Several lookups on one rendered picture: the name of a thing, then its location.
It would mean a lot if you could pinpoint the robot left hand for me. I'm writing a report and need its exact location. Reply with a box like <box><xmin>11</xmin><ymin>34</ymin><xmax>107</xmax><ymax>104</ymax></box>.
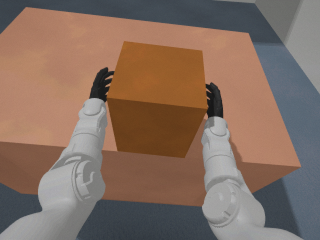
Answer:
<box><xmin>89</xmin><ymin>67</ymin><xmax>115</xmax><ymax>103</ymax></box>

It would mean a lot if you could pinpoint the robot right upper arm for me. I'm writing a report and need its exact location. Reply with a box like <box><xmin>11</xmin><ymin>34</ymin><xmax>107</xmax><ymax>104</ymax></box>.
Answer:
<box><xmin>202</xmin><ymin>182</ymin><xmax>304</xmax><ymax>240</ymax></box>

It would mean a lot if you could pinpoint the carton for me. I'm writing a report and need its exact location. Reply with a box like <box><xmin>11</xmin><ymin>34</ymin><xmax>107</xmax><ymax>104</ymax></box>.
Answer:
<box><xmin>106</xmin><ymin>41</ymin><xmax>208</xmax><ymax>158</ymax></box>

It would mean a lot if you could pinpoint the robot right hand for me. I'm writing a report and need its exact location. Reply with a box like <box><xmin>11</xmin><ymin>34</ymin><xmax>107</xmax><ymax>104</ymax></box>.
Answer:
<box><xmin>205</xmin><ymin>82</ymin><xmax>224</xmax><ymax>118</ymax></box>

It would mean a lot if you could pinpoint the robot left forearm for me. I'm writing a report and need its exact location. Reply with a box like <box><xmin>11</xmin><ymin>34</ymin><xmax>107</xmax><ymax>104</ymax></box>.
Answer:
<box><xmin>38</xmin><ymin>98</ymin><xmax>108</xmax><ymax>201</ymax></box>

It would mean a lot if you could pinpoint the robot left upper arm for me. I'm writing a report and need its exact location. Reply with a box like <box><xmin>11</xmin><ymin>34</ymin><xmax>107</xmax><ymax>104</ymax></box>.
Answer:
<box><xmin>0</xmin><ymin>160</ymin><xmax>106</xmax><ymax>240</ymax></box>

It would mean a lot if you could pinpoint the pedestal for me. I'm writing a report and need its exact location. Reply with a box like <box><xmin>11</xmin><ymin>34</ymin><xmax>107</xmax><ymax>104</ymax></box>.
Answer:
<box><xmin>0</xmin><ymin>7</ymin><xmax>301</xmax><ymax>207</ymax></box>

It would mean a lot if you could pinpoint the robot right forearm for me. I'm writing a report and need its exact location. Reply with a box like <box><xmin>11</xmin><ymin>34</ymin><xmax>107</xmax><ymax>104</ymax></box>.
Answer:
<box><xmin>201</xmin><ymin>116</ymin><xmax>255</xmax><ymax>198</ymax></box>

